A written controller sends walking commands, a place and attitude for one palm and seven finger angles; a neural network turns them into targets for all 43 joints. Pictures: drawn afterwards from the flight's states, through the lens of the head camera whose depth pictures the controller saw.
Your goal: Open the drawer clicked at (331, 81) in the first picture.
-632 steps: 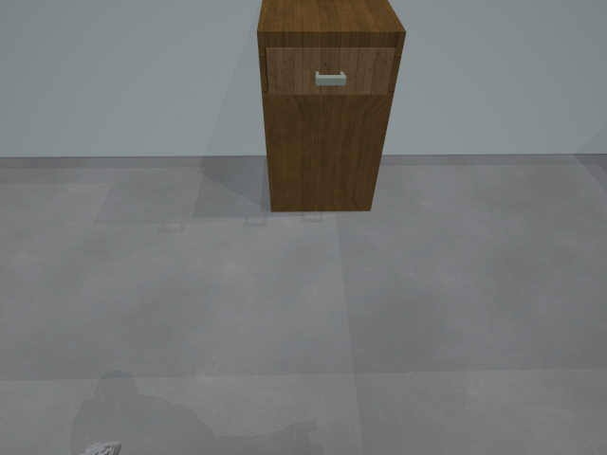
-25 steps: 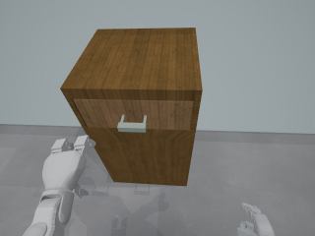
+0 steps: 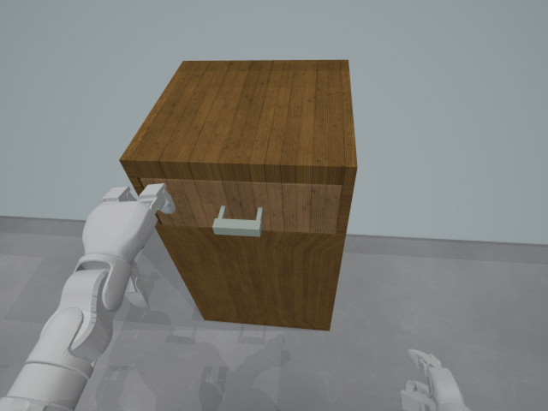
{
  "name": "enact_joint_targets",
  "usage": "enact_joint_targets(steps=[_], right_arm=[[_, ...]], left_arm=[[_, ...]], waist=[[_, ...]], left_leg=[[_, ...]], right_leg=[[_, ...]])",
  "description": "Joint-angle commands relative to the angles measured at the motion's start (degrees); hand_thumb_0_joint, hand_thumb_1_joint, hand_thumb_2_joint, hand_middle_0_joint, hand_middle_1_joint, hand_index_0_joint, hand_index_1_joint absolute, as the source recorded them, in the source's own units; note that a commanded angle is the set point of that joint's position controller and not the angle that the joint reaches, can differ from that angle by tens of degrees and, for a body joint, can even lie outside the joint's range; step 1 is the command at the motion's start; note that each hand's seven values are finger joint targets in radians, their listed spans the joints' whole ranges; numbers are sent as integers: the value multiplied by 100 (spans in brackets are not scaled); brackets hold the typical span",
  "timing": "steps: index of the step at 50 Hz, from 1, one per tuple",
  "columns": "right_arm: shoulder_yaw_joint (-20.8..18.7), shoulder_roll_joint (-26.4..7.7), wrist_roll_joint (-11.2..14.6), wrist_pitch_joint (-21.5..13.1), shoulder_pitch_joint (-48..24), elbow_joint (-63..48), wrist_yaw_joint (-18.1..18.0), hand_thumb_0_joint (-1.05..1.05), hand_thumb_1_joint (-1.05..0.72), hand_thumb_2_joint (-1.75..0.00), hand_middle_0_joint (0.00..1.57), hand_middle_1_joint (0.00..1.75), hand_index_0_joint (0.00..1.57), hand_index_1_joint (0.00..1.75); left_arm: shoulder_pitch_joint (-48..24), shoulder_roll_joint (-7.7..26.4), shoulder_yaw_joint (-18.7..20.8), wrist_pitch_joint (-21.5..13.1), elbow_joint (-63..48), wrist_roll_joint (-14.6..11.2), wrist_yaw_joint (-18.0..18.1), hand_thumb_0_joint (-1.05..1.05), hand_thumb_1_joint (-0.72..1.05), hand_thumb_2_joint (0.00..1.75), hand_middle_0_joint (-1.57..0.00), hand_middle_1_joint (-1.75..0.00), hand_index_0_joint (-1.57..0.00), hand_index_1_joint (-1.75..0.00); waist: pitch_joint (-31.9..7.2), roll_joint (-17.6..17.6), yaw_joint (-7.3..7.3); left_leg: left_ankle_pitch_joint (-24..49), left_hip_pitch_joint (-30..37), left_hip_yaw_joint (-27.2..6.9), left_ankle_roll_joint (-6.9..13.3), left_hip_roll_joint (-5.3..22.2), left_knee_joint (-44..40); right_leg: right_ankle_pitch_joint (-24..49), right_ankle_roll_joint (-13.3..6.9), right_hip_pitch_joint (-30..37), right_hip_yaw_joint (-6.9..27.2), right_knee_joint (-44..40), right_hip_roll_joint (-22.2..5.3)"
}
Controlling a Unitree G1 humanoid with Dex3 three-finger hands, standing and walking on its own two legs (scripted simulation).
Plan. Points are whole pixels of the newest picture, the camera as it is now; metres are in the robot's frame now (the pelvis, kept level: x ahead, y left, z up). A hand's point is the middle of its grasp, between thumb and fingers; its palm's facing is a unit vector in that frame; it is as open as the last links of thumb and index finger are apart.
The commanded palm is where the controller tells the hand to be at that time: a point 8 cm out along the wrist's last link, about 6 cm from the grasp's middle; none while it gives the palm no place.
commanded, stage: raise the hand with hooked fingers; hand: left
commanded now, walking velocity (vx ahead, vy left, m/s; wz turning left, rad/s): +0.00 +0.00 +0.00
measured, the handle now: (239, 219) +0.51 +0.15 -0.09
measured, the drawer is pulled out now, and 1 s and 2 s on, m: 0.00 0.00 0.00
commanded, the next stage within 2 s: move the hooked fingers above the handle in 0.30 s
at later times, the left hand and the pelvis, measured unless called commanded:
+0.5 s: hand (138, 257) +0.30 +0.24 +0.07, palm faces +0.04 -0.09 -1.00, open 13.8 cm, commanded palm +0.28 +0.24 +0.12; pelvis -0.01 +0.01 +0.00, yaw +0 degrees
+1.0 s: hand (187, 238) +0.37 +0.20 +0.03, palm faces +0.01 -0.08 -1.00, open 13.8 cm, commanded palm +0.34 +0.20 +0.09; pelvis +0.00 +0.01 -0.01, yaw -1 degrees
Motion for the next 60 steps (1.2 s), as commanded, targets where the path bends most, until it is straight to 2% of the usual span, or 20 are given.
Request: enact_joint_targets(steps=[1, 8, 12, 20, 24, 27, 28, 30, 32, 33, 37, 38, 40, 43, 45, 50, 53, 56, 58, 60], right_arm=[[-251, -671, -13, -258, -557, -899, 27, 0, -90, -90, 20, 30, 20, 30], [-314, -682, -19, -302, -519, -829, 26, 0, -90, -90, 20, 30, 20, 30], [-338, -660, 22, -328, -492, -773, 7, 0, -90, -90, 20, 30, 20, 30], [-308, -678, 42, -319, -521, -786, 2, 0, -90, -90, 20, 30, 20, 30], [-274, -686, 65, -305, -405, -717, -36, 0, -90, -90, 20, 30, 20, 30], [-300, -661, 37, -341, -340, -719, -49, 0, -90, -90, 20, 30, 20, 30], [-319, -666, 24, -350, -325, -703, -55, 0, -90, -90, 20, 30, 20, 30], [-333, -623, 19, -360, -238, -663, -51, 0, -90, -90, 20, 30, 20, 30], [-339, -628, 26, -342, -214, -644, -49, 0, -90, -90, 20, 30, 20, 30], [-347, -660, 26, -330, -158, -601, -45, 0, -90, -90, 20, 30, 20, 30], [-373, -641, 52, -271, -82, -605, -21, 0, -90, -90, 20, 30, 20, 30], [-383, -697, 48, -254, -59, -597, -23, 0, -90, -90, 20, 30, 20, 30], [-378, -671, 69, -217, -30, -612, -22, 0, -90, -90, 20, 30, 20, 30], [-416, -736, 57, -192, 57, -622, -33, 0, -90, -90, 20, 30, 20, 30], [-429, -695, 60, -180, 92, -640, -24, 0, -90, -90, 20, 30, 20, 30], [-489, -697, 49, -188, 214, -605, 23, 0, -90, -90, 20, 30, 20, 30], [-504, -743, 47, -168, 278, -515, 1, 0, -90, -90, 20, 30, 20, 30], [-538, -690, 66, -187, 305, -503, -2, 0, -90, -90, 20, 30, 20, 30], [-529, -734, 61, -171, 315, -455, -31, 0, -90, -90, 20, 30, 20, 30], [-545, -683, 77, -186, 359, -405, -32, 0, -90, -90, 20, 30, 20, 30]], left_arm=[[-973, 1019, 709, -232, -1139, -59, 83, 0, -50, 30, -30, -120, -30, -120], [-1307, 1312, 1025, -477, -1387, 47, 486, 0, -50, 30, -30, -120, -30, -120], [-1372, 1192, 902, -391, -1262, 62, 663, 0, -50, 30, -30, -120, -30, -120], [-1330, 1097, 692, -228, -1255, 15, 490, 0, -50, 30, -30, -120, -30, -120], [-1685, 882, 442, -205, -567, 60, 389, 0, -50, 30, -30, -120, -30, -120], [-2323, 733, 212, -359, -633, 186, 449, 0, -50, 30, -30, -120, -30, -120], [-2403, 904, 381, -403, -580, 243, 502, 0, -50, 30, -30, -120, -30, -120], [-2658, 662, 173, -469, -432, 294, 613, 0, -50, 30, -30, -120, -30, -120], [-2751, 681, 211, -452, -224, 332, 745, 0, -50, 30, -30, -120, -30, -120], [-2848, 821, 347, -413, -35, 384, 807, 0, -50, 30, -30, -120, -30, -120], [-2966, 456, 65, -193, 400, 426, 967, 0, -50, 30, -30, -120, -30, -120], [-2997, 664, 266, -139, 512, 451, 983, 0, -50, 30, -30, -120, -30, -120], [-3131, 391, -17, -42, 679, 453, 995, 0, -50, 30, -30, -120, -30, -120], [-3121, 573, 152, -13, 773, 493, 982, 0, -50, 30, -30, -120, -30, -120], [-3176, 305, -88, -49, 670, 475, 997, 0, -50, 30, -30, -120, -30, -120], [-3052, 197, -79, -105, 682, 511, 1155, 0, -50, 30, -30, -120, -30, -120], [-3070, 498, 249, -21, 1041, 607, 1305, 0, -50, 30, -30, -120, -30, -120], [-3453, 149, -96, 8, 1074, 611, 1436, 0, -50, 30, -30, -120, -30, -120], [-3605, 398, 100, 36, 1287, 675, 1491, 0, -50, 30, -30, -120, -30, -120], [-3887, 55, -219, 42, 1468, 671, 1525, 0, -50, 30, -30, -120, -30, -120]], waist=[[-1286, -455, 15], [-1424, -289, 29], [-1461, -255, 5], [-1394, -240, -25], [-881, -542, -173], [-1256, -270, -189], [-1349, -227, -170], [-1476, -193, -207], [-1579, -88, -179], [-1597, -187, -182], [-1735, -281, -195], [-1824, -322, -178], [-1751, -423, -242], [-1990, -505, -222], [-2001, -308, -258], [-2073, -348, -267], [-2047, -534, -245], [-2044, -423, -367], [-2193, -426, -360], [-2091, -359, -482]], left_leg=[[2085, 773, -124, -75, 189, -129], [1764, 792, -174, -90, 209, -119], [1615, 847, -181, -93, 227, -137], [1605, 894, -220, -98, 247, -196], [1169, 616, -182, -89, 252, -206], [1144, 832, -231, -106, 257, -112], [1157, 851, -232, -101, 260, -62], [1249, 876, -252, -127, 267, 15], [1263, 831, -244, -146, 259, 70], [1259, 753, -283, -164, 270, 76], [1486, 682, -229, -164, 278, 182], [1486, 631, -240, -170, 287, 185], [1454, 524, -193, -137, 275, 221], [1685, 521, -192, -121, 275, 291], [1860, 567, -175, -125, 283, 348], [2125, 516, -159, -126, 294, 462], [1987, 291, -110, -109, 273, 482], [1827, 307, -64, -85, 264, 533], [1761, 236, -73, -87, 232, 556], [1701, 249, -52, -75, 238, 607]], right_leg=[[2374, 33, 336, 208, -276, -198], [1809, 1, 96, 212, -263, -161], [1564, 7, -21, 141, -259, -159], [1487, 11, 0, 101, -296, -162], [1123, 20, -337, 30, -355, -140], [979, -1, -524, -1, -252, -140], [955, -9, -541, 31, -239, -115], [1004, -24, -661, -13, -134, -120], [1029, -37, -695, -12, -58, -107], [990, -49, -715, -28, -26, -74], [1233, -53, -733, -56, 90, -82], [1242, -57, -681, -44, 109, -61], [1296, -38, -701, -36, 111, -88], [1556, -41, -562, 29, 161, -68], [1671, -43, -640, 19, 220, -89], [1905, -42, -680, 37, 318, -70], [1970, -44, -612, 89, 322, -35], [1887, -39, -725, 64, 341, -65], [1905, -37, -688, 134, 348, -41], [1851, -22, -874, 78, 359, -67]])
